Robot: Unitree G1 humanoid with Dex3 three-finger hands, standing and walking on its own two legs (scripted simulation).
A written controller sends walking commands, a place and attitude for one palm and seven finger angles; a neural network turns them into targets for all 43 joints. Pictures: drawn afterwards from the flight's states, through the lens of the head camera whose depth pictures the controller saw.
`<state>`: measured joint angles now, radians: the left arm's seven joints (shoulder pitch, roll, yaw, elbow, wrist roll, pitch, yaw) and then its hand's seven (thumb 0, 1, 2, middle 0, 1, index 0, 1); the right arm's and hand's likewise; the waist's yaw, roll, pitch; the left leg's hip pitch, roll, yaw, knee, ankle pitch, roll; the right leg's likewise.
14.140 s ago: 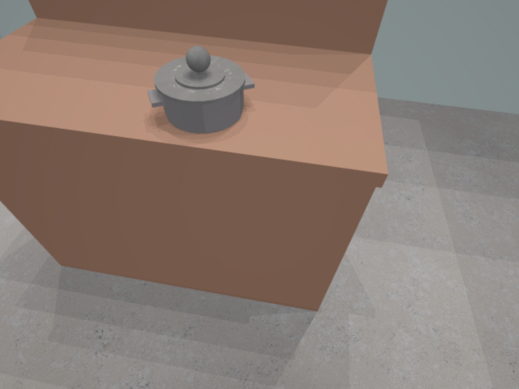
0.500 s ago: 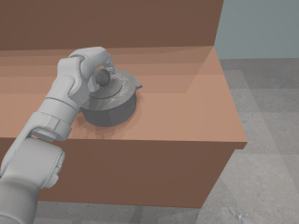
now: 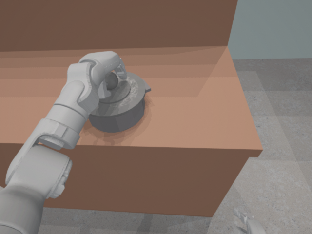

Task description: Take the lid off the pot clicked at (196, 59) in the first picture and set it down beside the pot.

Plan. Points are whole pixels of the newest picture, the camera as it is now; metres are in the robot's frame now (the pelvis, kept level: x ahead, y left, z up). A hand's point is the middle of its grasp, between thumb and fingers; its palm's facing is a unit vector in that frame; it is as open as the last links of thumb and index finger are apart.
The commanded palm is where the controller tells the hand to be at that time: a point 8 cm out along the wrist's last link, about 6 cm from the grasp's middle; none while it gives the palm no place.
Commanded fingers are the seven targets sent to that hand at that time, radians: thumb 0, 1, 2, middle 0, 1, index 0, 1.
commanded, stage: close the fingers and squeeze the knob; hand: left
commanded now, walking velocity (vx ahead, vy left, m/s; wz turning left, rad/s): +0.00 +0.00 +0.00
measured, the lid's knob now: (109, 80) +0.48 +0.13 +0.16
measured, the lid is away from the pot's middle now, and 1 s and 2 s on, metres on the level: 0.00 0.01 0.01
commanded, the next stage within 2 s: lift the lid straight up in 1.56 s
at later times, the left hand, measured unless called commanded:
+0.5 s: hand (102, 83) +0.44 +0.14 +0.18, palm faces -0.28 -0.07 -0.96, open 8.5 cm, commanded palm +0.42 +0.15 +0.24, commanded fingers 0.00 0.17 1.03 -0.69 -0.90 -0.69 -0.90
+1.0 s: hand (104, 82) +0.45 +0.13 +0.18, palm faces -0.31 -0.07 -0.95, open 7.6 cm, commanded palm +0.43 +0.14 +0.24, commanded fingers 0.00 0.42 0.78 -0.79 -0.97 -0.79 -0.97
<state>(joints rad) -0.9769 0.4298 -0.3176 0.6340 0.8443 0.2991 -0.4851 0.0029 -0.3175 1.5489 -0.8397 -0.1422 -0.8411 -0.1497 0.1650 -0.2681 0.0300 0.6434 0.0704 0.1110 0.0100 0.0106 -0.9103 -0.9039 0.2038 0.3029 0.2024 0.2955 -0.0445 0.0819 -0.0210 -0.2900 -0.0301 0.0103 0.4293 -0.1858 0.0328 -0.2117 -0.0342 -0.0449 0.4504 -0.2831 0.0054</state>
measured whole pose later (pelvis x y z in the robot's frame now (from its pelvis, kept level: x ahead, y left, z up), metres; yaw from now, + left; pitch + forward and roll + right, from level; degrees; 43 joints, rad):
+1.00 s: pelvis +0.00 +0.00 +0.00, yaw +0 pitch +3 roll +0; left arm -1.00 0.43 -0.31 0.68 0.84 0.30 -0.49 0.01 0.21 0.73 -0.71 -0.92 -0.70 -0.93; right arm 0.19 -0.27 0.03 0.66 0.07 0.11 0.00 0.01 -0.91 -0.90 0.20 0.30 0.20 0.30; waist -0.05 0.07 -0.02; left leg -0.29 -0.03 0.01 0.43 -0.19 0.03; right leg -0.21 -0.03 -0.04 0.44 -0.28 0.01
